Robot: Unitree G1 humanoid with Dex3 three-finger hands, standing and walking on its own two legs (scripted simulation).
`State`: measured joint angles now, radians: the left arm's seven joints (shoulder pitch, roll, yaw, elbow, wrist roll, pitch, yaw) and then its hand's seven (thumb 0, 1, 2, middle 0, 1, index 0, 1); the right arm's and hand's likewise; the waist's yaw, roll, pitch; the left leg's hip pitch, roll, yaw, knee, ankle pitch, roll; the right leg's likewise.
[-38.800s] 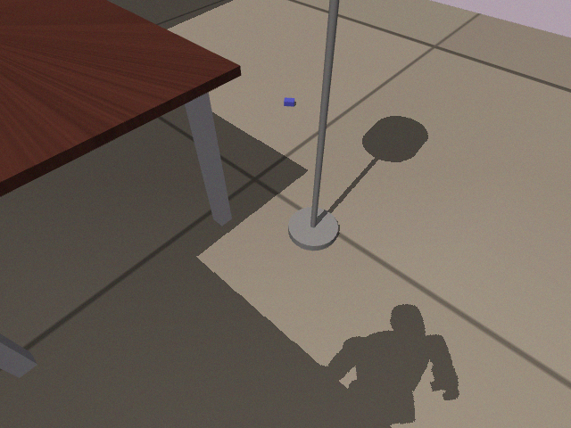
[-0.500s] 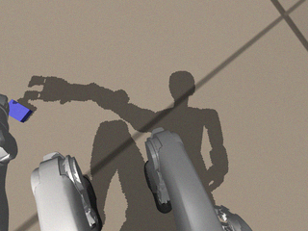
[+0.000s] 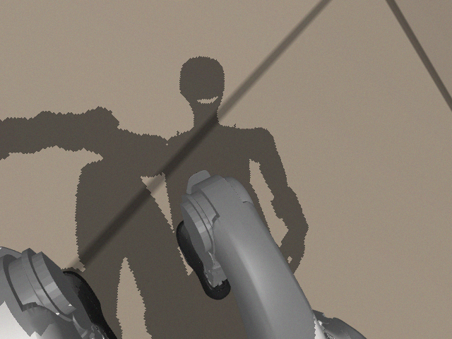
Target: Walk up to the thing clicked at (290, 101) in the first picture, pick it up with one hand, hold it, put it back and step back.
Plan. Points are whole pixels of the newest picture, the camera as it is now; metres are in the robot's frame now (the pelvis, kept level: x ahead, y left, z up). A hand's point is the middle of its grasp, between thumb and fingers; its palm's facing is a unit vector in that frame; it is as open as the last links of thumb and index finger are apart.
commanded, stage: rest palm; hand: left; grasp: from above
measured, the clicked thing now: out of the picture +0.45 +0.37 -0.31
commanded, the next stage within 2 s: close in 1.88 s
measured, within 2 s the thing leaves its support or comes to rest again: neither
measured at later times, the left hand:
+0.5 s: hand out of the picture +0.42 +0.33 -0.24, palm faces -0.15 -0.43 -0.89, open 12.4 cm
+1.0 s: hand out of the picture +0.44 +0.33 -0.25, palm faces -0.13 -0.42 -0.90, open 13.0 cm
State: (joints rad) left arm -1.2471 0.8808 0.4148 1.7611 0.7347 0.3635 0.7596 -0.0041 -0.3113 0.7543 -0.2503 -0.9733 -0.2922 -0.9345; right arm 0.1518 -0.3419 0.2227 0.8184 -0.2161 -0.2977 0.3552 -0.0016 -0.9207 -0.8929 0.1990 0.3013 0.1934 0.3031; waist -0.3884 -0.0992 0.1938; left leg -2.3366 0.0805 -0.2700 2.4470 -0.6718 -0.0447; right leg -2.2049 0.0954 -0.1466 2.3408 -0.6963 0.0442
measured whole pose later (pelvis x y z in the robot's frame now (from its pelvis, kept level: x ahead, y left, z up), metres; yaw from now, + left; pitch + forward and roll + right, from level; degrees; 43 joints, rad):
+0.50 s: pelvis -0.01 +0.01 +0.00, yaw -1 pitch +27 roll -13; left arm -1.24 0.93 0.32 1.82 0.69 0.33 0.77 0.00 -0.24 0.71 -0.28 -0.94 -0.32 -0.90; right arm 0.10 -0.34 0.28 0.77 -0.22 -0.35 0.38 0.00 -0.93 -0.90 0.20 0.30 0.19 0.30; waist -0.39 -0.13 0.21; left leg -2.32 0.07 -0.30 2.47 -0.67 -0.03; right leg -2.16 0.10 -0.17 2.34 -0.69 0.06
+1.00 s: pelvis -0.01 +0.01 +0.00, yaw -3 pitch +27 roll -15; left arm -1.26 1.01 0.33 1.79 0.66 0.34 0.78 0.00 -0.35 0.81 -0.27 -0.91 -0.27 -0.92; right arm 0.14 -0.38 0.33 0.72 -0.21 -0.36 0.38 0.00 -0.93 -0.91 0.20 0.30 0.19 0.30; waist -0.43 -0.15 0.26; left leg -2.30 0.08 -0.33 2.47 -0.68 -0.04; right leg -2.14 0.11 -0.19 2.31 -0.68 0.06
